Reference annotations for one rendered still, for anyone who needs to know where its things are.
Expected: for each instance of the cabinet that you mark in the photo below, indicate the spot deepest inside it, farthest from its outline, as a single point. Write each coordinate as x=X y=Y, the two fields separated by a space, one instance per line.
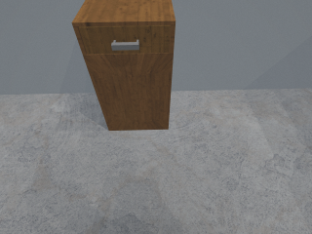
x=133 y=89

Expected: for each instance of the handle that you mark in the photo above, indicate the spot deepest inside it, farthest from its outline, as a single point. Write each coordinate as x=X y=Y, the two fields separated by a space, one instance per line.
x=125 y=46

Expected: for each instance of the drawer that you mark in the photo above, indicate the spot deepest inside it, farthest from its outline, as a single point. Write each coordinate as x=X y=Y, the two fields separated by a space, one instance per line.
x=151 y=38

